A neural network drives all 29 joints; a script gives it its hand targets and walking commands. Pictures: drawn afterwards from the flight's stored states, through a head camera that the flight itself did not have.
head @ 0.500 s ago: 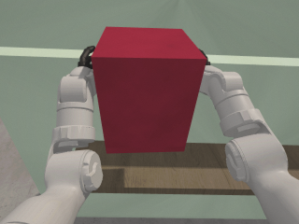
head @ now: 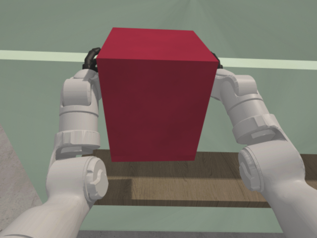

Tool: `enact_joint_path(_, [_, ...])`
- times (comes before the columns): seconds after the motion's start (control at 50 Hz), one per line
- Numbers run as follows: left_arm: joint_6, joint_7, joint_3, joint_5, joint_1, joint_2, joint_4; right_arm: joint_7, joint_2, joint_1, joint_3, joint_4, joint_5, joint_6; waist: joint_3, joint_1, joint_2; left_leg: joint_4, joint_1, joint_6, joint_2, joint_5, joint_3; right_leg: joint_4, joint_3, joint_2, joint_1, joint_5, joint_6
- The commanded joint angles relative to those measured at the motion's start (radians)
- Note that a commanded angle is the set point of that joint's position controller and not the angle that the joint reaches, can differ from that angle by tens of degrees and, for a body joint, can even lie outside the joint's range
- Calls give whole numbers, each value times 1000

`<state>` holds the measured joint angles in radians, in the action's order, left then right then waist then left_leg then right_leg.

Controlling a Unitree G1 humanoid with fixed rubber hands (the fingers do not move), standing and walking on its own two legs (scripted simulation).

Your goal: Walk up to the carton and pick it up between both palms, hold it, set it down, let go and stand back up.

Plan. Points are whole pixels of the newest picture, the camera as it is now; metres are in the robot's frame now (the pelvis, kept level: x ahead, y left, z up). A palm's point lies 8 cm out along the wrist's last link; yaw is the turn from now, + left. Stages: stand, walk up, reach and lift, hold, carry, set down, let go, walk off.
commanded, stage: hold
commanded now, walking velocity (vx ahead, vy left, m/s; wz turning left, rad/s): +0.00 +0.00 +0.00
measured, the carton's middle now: (153, 94) +0.36 +0.01 +0.26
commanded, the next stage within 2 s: none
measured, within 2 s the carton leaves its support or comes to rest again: neither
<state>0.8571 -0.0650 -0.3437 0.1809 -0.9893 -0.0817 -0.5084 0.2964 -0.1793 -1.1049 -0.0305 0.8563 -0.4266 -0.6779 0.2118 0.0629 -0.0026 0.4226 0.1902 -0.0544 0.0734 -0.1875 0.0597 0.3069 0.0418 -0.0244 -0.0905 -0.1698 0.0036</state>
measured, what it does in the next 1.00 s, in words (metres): stands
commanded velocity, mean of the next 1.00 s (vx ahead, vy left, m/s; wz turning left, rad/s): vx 0.00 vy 0.00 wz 0.00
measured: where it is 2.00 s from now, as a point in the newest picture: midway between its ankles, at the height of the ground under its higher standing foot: outside the picture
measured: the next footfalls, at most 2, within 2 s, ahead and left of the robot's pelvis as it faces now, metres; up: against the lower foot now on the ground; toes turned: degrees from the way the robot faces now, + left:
none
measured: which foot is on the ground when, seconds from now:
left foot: down 0.00-1.00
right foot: down 0.00-1.00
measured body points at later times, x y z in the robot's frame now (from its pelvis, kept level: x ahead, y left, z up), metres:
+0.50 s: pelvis +0.00 +0.00 +0.00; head -0.10 +0.03 +0.44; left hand +0.38 +0.16 +0.29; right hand +0.38 -0.13 +0.30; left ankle +0.03 +0.15 -0.75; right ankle +0.00 -0.12 -0.75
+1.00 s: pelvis +0.00 +0.00 +0.00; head -0.10 +0.02 +0.44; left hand +0.38 +0.16 +0.30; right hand +0.38 -0.13 +0.30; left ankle +0.03 +0.15 -0.75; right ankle +0.00 -0.12 -0.75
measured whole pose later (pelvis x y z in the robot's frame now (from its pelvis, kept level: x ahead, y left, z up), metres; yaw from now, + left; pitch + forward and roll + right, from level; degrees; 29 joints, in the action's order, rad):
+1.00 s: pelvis +0.00 +0.00 +0.00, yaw +0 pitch -3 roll -2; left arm 0.85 -0.06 -0.35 0.18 -1.01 -0.09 -0.54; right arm 0.29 -0.17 -1.11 -0.01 0.87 -0.41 -0.68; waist 0.21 0.06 -0.01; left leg 0.42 0.20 -0.06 0.07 -0.18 0.07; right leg 0.31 0.05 -0.02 -0.10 -0.17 0.00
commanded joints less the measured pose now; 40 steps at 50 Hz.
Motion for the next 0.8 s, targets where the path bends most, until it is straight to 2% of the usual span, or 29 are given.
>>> enact_joint_path(0.0, [-71,155,367,-188,-832,662,133,-118,680,-977,-149,-457,-160,52,332,14,66,-39,-163,0,-124,219,-26,-51,-33,-74,49,169,51])
enact_joint_path(0.02, [-78,156,370,-185,-866,651,162,-122,674,-942,-138,-409,-166,48,308,24,81,-40,-163,-4,-120,213,-28,-52,-32,-72,32,155,53])
enact_joint_path(0.04, [-72,155,344,-170,-813,644,140,-120,695,-965,-166,-444,-170,51,288,-3,39,-37,-151,11,-128,249,-29,-47,-28,-74,61,195,64])
enact_joint_path(0.08, [-72,162,362,-180,-823,652,165,-115,706,-945,-175,-469,-174,46,331,6,38,-28,-175,5,-129,275,-33,-39,-27,-76,76,231,63])
enact_joint_path(0.14, [-72,155,381,-181,-869,651,212,-115,684,-896,-159,-400,-180,34,305,30,104,-29,-188,-18,-121,286,-30,-40,-30,-79,59,211,49])
enact_joint_path(0.16, [-67,158,372,-183,-868,658,193,-119,672,-927,-159,-425,-178,37,315,27,91,-35,-191,-14,-117,249,-23,-45,-31,-79,45,171,48])
enact_joint_path(0.22, [-71,155,395,-195,-842,660,245,-119,700,-913,-173,-467,-183,48,364,30,75,-24,-199,-12,-121,313,-26,-30,-29,-77,88,252,56])
enact_joint_path(0.24, [-74,152,417,-213,-860,667,256,-120,688,-947,-181,-509,-189,54,382,29,105,-10,-212,-19,-125,316,-25,-33,-30,-79,77,257,53])
enact_joint_path(0.26, [-67,149,408,-208,-826,666,212,-118,679,-951,-179,-507,-190,48,357,27,82,-18,-205,-15,-120,313,-25,-42,-34,-82,68,240,51])
enact_joint_path(0.28, [-69,145,435,-206,-867,689,255,-122,680,-962,-178,-525,-192,53,386,32,117,-7,-217,-32,-116,347,-19,-33,-30,-87,71,260,43])
enact_joint_path(0.3, [-65,142,420,-201,-848,667,268,-121,681,-925,-189,-496,-195,44,373,24,106,-13,-217,-22,-121,336,-23,-33,-25,-82,78,260,54])
enact_joint_path(0.32, [-61,145,409,-191,-838,668,220,-125,676,-946,-179,-497,-178,42,332,19,93,-29,-189,-17,-119,274,-23,-44,-23,-84,50,194,49])
enact_joint_path(0.34, [-56,151,404,-190,-817,680,195,-121,659,-911,-154,-460,-167,40,286,37,95,-33,-173,-22,-117,271,-25,-47,-30,-79,56,195,46])
enact_joint_path(0.36, [-61,150,399,-177,-833,673,192,-127,663,-938,-150,-456,-170,45,283,24,105,-38,-163,-17,-116,249,-28,-48,-35,-77,36,169,44])
enact_joint_path(0.38, [-60,153,399,-172,-834,672,209,-132,673,-945,-160,-454,-171,51,290,11,110,-37,-176,-14,-115,267,-29,-46,-35,-74,43,188,45])
enact_joint_path(0.4, [-61,152,390,-175,-814,664,199,-128,679,-939,-172,-465,-174,51,303,14,80,-32,-167,-7,-118,266,-34,-47,-42,-72,64,205,53])
enact_joint_path(0.44, [-60,156,397,-162,-838,673,214,-126,670,-926,-167,-445,-182,46,308,10,102,-38,-192,-15,-115,271,-32,-44,-38,-70,57,194,48])
enact_joint_path(0.48, [-65,152,397,-179,-847,665,212,-132,680,-919,-163,-435,-176,44,303,20,78,-34,-182,-8,-121,263,-29,-40,-28,-74,48,198,55])
enact_joint_path(0.5, [-66,152,391,-174,-869,655,246,-129,689,-912,-170,-429,-187,42,330,15,91,-28,-194,-10,-122,296,-30,-35,-28,-74,70,226,56])
enact_joint_path(0.52, [-71,154,401,-193,-856,668,252,-128,699,-927,-175,-481,-186,50,371,15,74,-22,-195,-9,-124,301,-33,-35,-31,-76,81,239,61])
enact_joint_path(0.54, [-64,153,405,-183,-834,665,236,-122,679,-904,-166,-450,-183,41,341,31,96,-21,-198,-20,-122,302,-27,-37,-30,-77,72,246,53])
enact_joint_path(0.56, [-63,153,405,-187,-823,661,239,-124,683,-944,-187,-503,-195,50,364,12,86,-17,-202,-12,-121,322,-26,-35,-27,-81,75,254,56])
enact_joint_path(0.58, [-60,152,422,-193,-837,678,235,-123,670,-943,-184,-505,-187,49,370,23,101,-19,-204,-22,-118,310,-26,-37,-28,-80,72,242,48])
enact_joint_path(0.6, [-64,150,400,-194,-847,665,235,-124,681,-940,-183,-486,-187,48,375,17,83,-24,-201,-14,-120,300,-30,-40,-27,-79,67,226,54])
enact_joint_path(0.62, [-54,151,365,-157,-812,641,158,-122,676,-930,-163,-436,-167,38,273,9,76,-42,-163,-3,-125,221,-28,-56,-34,-67,37,179,58])
enact_joint_path(0.7, [-80,159,349,-170,-872,636,168,-131,744,-984,-164,-463,-150,54,277,-11,23,-63,-112,27,-123,138,-35,-55,-31,-67,34,96,62])
enact_joint_path(0.72, [-85,151,345,-189,-900,638,177,-134,749,-990,-158,-446,-139,54,310,-4,15,-49,-121,30,-127,155,-36,-44,-27,-68,36,118,64])
enact_joint_path(0.74, [-83,149,355,-181,-887,638,187,-133,741,-978,-175,-465,-154,57,323,-7,41,-38,-142,18,-126,178,-35,-40,-25,-75,34,127,57])
enact_joint_path(0.78, [-72,146,379,-194,-837,657,141,-125,696,-948,-158,-448,-157,48,321,23,69,-37,-168,1,-123,210,-31,-49,-30,-76,28,153,49])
